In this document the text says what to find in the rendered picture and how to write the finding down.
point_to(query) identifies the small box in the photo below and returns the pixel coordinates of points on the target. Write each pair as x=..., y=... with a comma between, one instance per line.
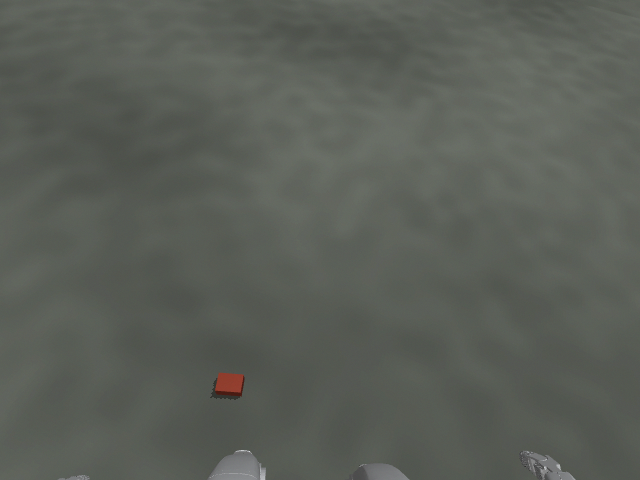
x=229, y=384

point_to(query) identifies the right robot hand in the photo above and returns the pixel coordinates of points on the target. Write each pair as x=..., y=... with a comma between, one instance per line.
x=545, y=468

